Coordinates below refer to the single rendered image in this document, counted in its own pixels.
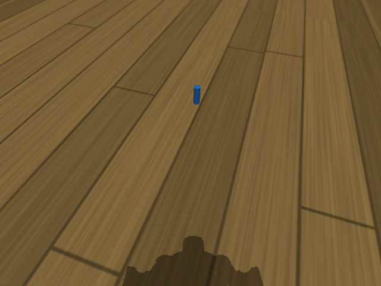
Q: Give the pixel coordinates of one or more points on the can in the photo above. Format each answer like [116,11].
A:
[196,96]

